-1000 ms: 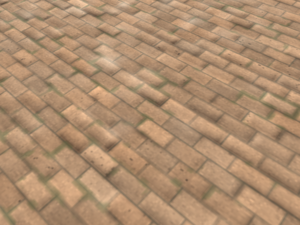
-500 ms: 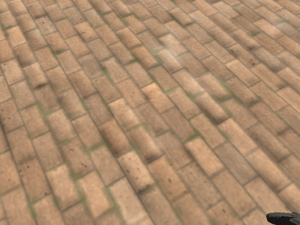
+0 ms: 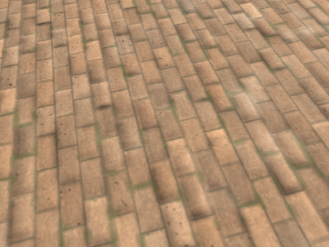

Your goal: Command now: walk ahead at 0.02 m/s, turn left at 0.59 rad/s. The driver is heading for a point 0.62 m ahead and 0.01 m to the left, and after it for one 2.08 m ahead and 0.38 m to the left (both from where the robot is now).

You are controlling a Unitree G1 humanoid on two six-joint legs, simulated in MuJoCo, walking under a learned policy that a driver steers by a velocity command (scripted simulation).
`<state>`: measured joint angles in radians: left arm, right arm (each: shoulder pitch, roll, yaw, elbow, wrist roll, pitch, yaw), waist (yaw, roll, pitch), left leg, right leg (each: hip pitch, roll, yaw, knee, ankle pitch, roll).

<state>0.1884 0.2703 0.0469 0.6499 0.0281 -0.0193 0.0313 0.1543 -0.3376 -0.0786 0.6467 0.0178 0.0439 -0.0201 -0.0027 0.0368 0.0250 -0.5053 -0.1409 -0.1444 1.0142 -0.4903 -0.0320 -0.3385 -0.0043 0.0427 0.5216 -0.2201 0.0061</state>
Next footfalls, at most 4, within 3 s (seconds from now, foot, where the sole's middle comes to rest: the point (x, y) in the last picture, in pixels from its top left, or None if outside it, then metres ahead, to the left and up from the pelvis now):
0.32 left None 0.01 0.13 -0.77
0.78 right None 0.42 0.01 -0.77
1.22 left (127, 211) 0.62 0.22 -0.77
1.56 right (183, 236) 0.51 -0.01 -0.77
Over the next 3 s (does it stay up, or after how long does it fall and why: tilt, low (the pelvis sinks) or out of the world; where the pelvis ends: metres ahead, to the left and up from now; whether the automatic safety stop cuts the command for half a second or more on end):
stays up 0.52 0.15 0.01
